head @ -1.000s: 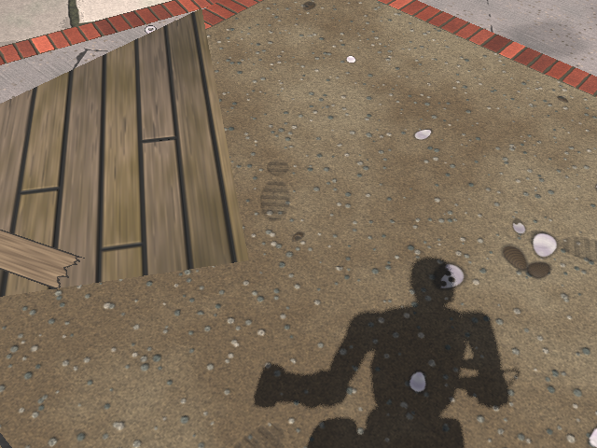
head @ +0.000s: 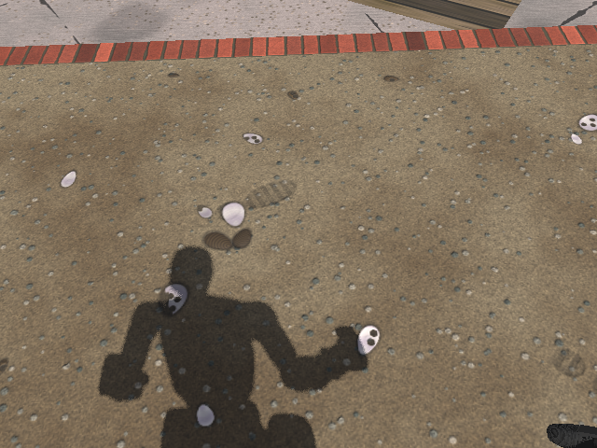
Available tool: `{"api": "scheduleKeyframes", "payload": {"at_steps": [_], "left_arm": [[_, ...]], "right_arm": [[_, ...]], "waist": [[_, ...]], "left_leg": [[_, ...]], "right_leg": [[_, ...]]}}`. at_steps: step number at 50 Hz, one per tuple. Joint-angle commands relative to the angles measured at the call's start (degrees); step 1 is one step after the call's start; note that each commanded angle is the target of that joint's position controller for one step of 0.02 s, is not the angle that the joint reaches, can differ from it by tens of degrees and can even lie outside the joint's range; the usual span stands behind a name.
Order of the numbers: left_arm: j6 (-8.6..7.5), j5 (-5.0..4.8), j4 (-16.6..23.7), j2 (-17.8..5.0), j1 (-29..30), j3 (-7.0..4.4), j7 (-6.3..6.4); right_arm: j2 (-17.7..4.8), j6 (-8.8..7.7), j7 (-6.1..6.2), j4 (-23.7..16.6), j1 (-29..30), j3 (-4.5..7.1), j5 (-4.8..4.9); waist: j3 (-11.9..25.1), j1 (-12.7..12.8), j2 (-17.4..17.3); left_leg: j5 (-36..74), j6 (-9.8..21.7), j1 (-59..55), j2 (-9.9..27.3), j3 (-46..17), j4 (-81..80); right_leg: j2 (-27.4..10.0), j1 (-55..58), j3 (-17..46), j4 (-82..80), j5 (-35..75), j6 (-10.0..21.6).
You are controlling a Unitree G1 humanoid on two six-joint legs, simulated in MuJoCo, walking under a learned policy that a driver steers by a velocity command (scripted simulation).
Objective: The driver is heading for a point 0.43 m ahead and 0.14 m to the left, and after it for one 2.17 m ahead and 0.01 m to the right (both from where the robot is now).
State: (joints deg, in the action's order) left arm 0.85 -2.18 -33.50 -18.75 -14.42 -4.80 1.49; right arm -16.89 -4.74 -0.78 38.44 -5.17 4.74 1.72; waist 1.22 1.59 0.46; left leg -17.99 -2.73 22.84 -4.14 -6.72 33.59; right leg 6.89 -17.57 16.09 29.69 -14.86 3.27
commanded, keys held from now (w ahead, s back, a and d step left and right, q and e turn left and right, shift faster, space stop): w+shift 0.10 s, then w+q+shift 0.42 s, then q+shift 0.32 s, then e+shift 0.16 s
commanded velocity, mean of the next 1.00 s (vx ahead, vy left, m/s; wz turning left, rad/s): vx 0.63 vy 0.00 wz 0.34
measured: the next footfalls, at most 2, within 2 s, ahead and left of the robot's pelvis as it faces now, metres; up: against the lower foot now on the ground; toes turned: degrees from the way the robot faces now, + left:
left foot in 0.04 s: +0.07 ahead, +0.13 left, +0.00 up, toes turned -10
right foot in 0.40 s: +0.28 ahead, -0.16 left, +0.00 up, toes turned +1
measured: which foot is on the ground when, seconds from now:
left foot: up 0.00-0.02, down 0.04-0.40, up 0.42-0.76, down 0.78-1.00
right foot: down 0.00-0.04, up 0.06-0.38, down 0.40-0.78, up 0.80-1.00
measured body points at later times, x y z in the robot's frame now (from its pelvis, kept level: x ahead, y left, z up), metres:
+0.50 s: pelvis +0.25 -0.04 -0.01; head +0.28 -0.03 +0.44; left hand +0.44 +0.21 -0.09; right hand +0.23 -0.32 -0.13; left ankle +0.11 +0.09 -0.66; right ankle +0.24 -0.16 -0.74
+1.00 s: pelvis +0.54 +0.02 -0.01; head +0.59 +0.06 +0.43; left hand +0.59 +0.34 -0.11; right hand +0.80 -0.15 -0.10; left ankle +0.60 +0.09 -0.74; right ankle +0.64 -0.14 -0.65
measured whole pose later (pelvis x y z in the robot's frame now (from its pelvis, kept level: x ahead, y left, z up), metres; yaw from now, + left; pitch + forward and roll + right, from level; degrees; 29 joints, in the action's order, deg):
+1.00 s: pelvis +0.54 +0.02 -0.01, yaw +24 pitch +1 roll +0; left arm -2.8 -0.4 -36.3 -17.8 -7.3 -1.0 2.3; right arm -16.3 -2.5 -1.2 37.0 -7.3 1.6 -0.8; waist -7.4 -0.6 1.3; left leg -6.1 8.0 21.9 -9.1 -1.5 27.9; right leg -4.3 -36.8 5.7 70.0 -22.2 -4.4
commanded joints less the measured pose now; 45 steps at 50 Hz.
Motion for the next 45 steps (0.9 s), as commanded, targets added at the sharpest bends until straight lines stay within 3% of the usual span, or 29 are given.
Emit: {"api": "scheduleKeyframes", "payload": {"at_steps": [1, 2, 3, 4, 6, 7, 11, 16, 17, 19, 20, 21, 22, 24, 26, 29, 31, 32, 33, 35, 37, 38, 39, 40, 41, 42, 43, 44, 45], "left_arm": [[0.12, 5.55, 5.12, -10.09, 9.18, -2.63, -2.58], [-0.32, 5.08, 6.85, -5.59, 11.16, -1.53, -2.98], [-1.0, 3.33, 9.24, 0.57, 11.09, 0.5, -2.98], [-1.6, 4.12, 8.94, -2.12, 9.65, 0.48, -2.9], [-2.2, 4.98, 6.03, -4.24, 7.92, 0.23, -3.86], [-2.34, 5.5, 5.02, -4.47, 6.89, 0.19, -4.52], [-2.37, 6.11, 5.53, -4.4, 11.13, 1.42, -5.71], [-3.77, 4.18, 7.56, -1.68, 18.21, 3.31, -5.81], [-4.07, 3.94, 6.95, -2.2, 16.05, 3.04, -5.07], [-4.94, 4.74, 2.16, -5.69, 1.7, 1.22, -2.7], [-5.29, 5.97, 0.57, -9.92, -9.49, -0.32, -1.32], [-5.24, 7.23, -0.43, -15.52, -16.1, -1.45, -0.65], [-4.79, 6.39, -0.31, -12.94, -11.63, -1.09, -0.46], [-4.86, 5.66, -0.98, -5.09, -5.4, 0.95, -0.9], [-5.35, 4.94, -2.74, -2.53, -4.97, 1.77, -0.76], [-6.8, 3.74, -5.51, -0.9, -6.44, 2.11, -1.14], [-7.12, 3.43, -5.97, -1.0, -2.2, 2.08, -1.19], [-6.56, 1.15, -2.7, -2.95, 6.99, 0.98, 0.12], [-6.35, 0.93, -2.3, -4.51, 8.17, 0.77, 1.04], [-6.17, 1.67, -3.95, -9.14, 3.49, -0.58, 2.36], [-5.53, 0.46, -3.57, -12.01, 3.83, -1.73, 2.16], [-5.53, -0.23, -2.82, -10.48, 4.55, -1.33, 1.5], [-5.97, -0.01, -3.16, -4.49, 2.04, 0.28, 0.24], [-6.32, 3.45, -1.23, 1.97, -4.76, 2.56, -0.99], [-7.13, 2.36, 0.14, -5.04, -9.64, 2.27, -1.6], [-7.29, 1.64, 0.6, -10.45, -2.96, 1.19, -1.39], [-6.65, 1.18, 0.92, -10.12, -0.26, 1.01, -0.72], [-5.53, 1.54, -0.37, -9.38, -0.73, 1.16, 0.13], [-4.51, 1.39, -1.36, -9.62, -2.36, 0.92, 0.61]], "right_arm": [[-5.48, 0.32, 0.16, -0.75, -6.72, 0.88, -3.84], [-8.93, 0.73, 0.95, 0.31, -14.42, 1.93, -4.71], [-15.71, 0.75, 1.34, -0.53, -15.94, 2.83, -6.33], [-14.7, 0.75, 1.06, -1.07, -11.51, 2.92, -6.54], [-8.6, 0.5, 0.18, -0.29, -9.98, 1.05, -4.41], [-7.97, 0.19, 0.12, 0.66, -11.04, 0.62, -3.84], [-8.18, -0.38, -0.56, 4.31, -16.21, 0.45, -2.69], [-10.95, 0.81, -0.57, 6.95, -19.95, 1.63, -3.07], [-10.99, 0.94, -0.59, 7.49, -20.08, 1.67, -2.78], [-10.46, 0.14, -0.76, 7.9, -18.55, 1.5, -1.8], [-9.21, -0.78, -0.98, 6.33, -15.75, 1.06, -1.06], [-1.69, -1.23, -0.72, 2.88, -16.5, -0.71, 0.14], [-5.15, -0.09, -0.15, 2.78, -14.4, -0.33, -0.62], [-4.87, 1.11, -1.28, 3.45, -11.67, -0.25, -2.18], [-3.44, 2.67, -2.59, 4.22, -11.29, -0.4, -3.3], [-1.33, 4.24, -3.25, 1.45, -6.51, -1.02, -3.91], [-0.36, 4.11, -3.65, -1.37, -3.21, -1.81, -3.73], [0.21, 2.53, -2.66, -1.88, -4.96, -2.28, 2.74], [-0.37, 1.65, -2.94, -2.1, -3.4, -2.71, 2.35], [-2.81, 1.26, -3.63, -2.31, -4.74, -1.52, -0.2], [-7.35, 2.26, -3.56, -0.89, -14.63, 0.6, 0.07], [-11.45, 3.15, -2.78, 0.67, -22.95, 2.62, -0.1], [-13.15, 4.0, -1.32, 1.29, -23.78, 3.29, 0.25], [-18.13, 3.77, -0.32, -2.64, -18.06, 3.23, -1.75], [-18.55, 2.89, -1.07, -6.75, -15.95, 3.16, -3.93], [-16.48, 2.8, -1.54, -9.03, -10.89, 3.08, -2.49], [-13.02, 2.57, -1.31, -9.43, -6.14, 2.07, -1.02], [-9.96, 2.31, -1.01, -9.56, -3.31, 0.89, -0.19], [-9.19, 2.19, -0.77, -9.3, -1.55, 0.43, -0.98]], "waist": [[-0.15, -6.73, 7.38], [0.63, -10.62, -0.37], [2.03, -9.86, -14.96], [-0.54, -6.38, -8.68], [-2.57, -3.91, -3.36], [-2.22, -3.54, -5.01], [-4.79, -4.62, -9.11], [-6.39, -6.74, -11.36], [-5.6, -5.45, -11.17], [2.11, 2.54, -5.66], [9.8, 9.48, -0.64], [17.66, 9.8, 14.79], [13.11, 7.63, 9.55], [1.91, 3.47, 3.9], [-3.18, 1.19, 6.24], [-7.54, -0.99, 5.79], [-8.5, -3.64, 6.43], [-9.91, -4.41, 8.37], [-8.69, -4.27, 6.23], [-2.9, -4.5, 4.13], [3.59, -9.67, 6.09], [7.64, -13.83, 4.55], [5.64, -12.41, -4.88], [9.44, -4.65, -21.0], [28.25, -5.13, -15.08], [23.57, -6.12, -3.85], [14.07, -3.23, 2.52], [9.58, -1.11, 6.02], [6.74, 0.39, 4.73]], "left_leg": [[0.4, 1.86, -20.15, 0.51, 4.05, -7.92], [-6.54, 3.82, -30.44, 8.59, -3.12, -11.52], [-28.95, 8.44, -32.68, 24.71, -29.53, -22.48], [-34.56, 11.86, -26.52, 28.65, -40.36, -24.92], [-26.66, 10.64, -20.91, 22.62, -28.59, -22.12], [-21.85, 9.79, -19.48, 18.98, -22.61, -22.12], [-11.67, 12.74, -16.37, 13.83, -15.83, -25.26], [1.76, 13.34, -9.58, 12.91, -12.69, -24.69], [7.65, 13.19, -8.25, 13.55, -13.01, -23.05], [28.69, 11.19, -2.55, 9.42, -7.62, -5.49], [21.58, 9.57, 8.1, 5.73, -4.32, 11.42], [-10.66, 8.32, 22.01, 0.42, 1.03, 29.76], [-6.56, 8.9, 25.17, 2.98, 0.56, 37.72], [0.71, 8.41, 25.09, 7.74, 1.83, 37.91], [2.14, 7.22, 24.66, 9.7, 2.8, 37.29], [3.18, 5.58, 27.99, 9.67, 5.02, 37.43], [7.34, 5.28, 24.68, 9.32, 6.77, 29.18], [12.54, 4.29, 21.75, 9.91, 6.27, 21.15], [18.08, 3.95, 14.05, 8.68, 8.82, 12.75], [22.52, 4.08, 0.58, 2.23, 14.69, 6.85], [20.32, 7.63, -12.88, -1.28, 14.28, 5.74], [23.6, 10.45, -24.68, -1.75, 11.63, 3.91], [30.49, 12.98, -33.35, 1.19, 5.91, -0.69], [63.46, 21.23, -40.82, 13.01, -14.41, 3.93], [43.95, 31.8, -49.0, 23.75, -37.53, -6.4], [25.97, 28.51, -41.54, 20.99, -37.02, -12.59], [17.74, 25.04, -31.44, 19.2, -31.88, -14.22], [20.53, 22.42, -22.66, 17.9, -27.4, -13.92], [28.78, 21.34, -14.64, 16.98, -22.17, -13.36]], "right_leg": [[-5.38, -15.38, 10.9, -4.98, -22.44, 4.72], [-1.11, -25.56, 4.36, 6.45, -23.57, 1.75], [4.81, -34.52, -5.03, 23.97, -20.44, -0.25], [-1.47, -37.94, -4.56, 32.88, -11.91, -0.14], [-3.78, -34.01, -3.54, 34.77, -3.4, -0.63], [-3.42, -30.79, -4.22, 33.84, -1.66, -1.38], [-6.59, -26.4, -13.24, 24.9, 3.1, -3.77], [-4.03, -7.44, -18.51, 4.32, -1.85, -4.19], [-3.35, -1.43, -18.61, 1.84, -0.66, -3.6], [-3.36, 21.69, -17.38, -2.39, 2.66, -1.65], [-13.72, 36.96, -7.8, -3.28, -7.74, 0.69], [-31.34, 46.51, 17.93, -12.38, -33.46, 3.57], [-32.85, 36.1, 25.83, -15.45, -36.55, 4.86], [-26.86, 24.92, 8.94, -15.74, -20.81, 3.69], [-22.65, 19.28, -1.34, -19.18, -11.42, 2.25], [-23.0, 18.2, -12.89, -17.36, 29.01, 2.97], [-21.52, 13.68, -20.51, -17.96, 39.3, 1.82], [-18.49, 10.94, -24.03, -18.44, 34.58, 0.7], [-17.09, 7.43, -26.86, -17.89, 35.04, -0.18], [-16.76, 8.33, -28.18, -10.75, 51.31, -1.37], [-17.9, 9.19, -27.19, 3.63, 61.42, -2.14], [-17.04, 4.81, -26.33, 16.28, 54.69, -3.28], [-11.2, -5.66, -25.42, 33.43, 9.1, -6.56], [-2.64, -18.33, -21.37, 59.18, -26.47, -8.65], [-1.17, -23.02, -7.29, 67.16, -23.44, -8.02], [-3.73, -22.33, -5.55, 61.21, -17.25, -6.34], [-6.4, -23.69, -7.07, 56.01, -13.14, -6.2], [-9.12, -21.09, -8.04, 52.39, -11.06, -6.59], [-10.9, -16.99, -8.69, 49.39, -9.81, -6.84]]}}
Velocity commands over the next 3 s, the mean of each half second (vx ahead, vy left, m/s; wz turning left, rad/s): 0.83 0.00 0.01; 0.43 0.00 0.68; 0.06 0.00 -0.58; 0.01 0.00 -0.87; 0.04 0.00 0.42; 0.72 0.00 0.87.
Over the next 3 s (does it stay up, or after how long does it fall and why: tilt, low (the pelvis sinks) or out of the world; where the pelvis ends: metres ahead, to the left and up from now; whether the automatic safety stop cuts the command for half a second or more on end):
stays up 1.01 0.12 -0.01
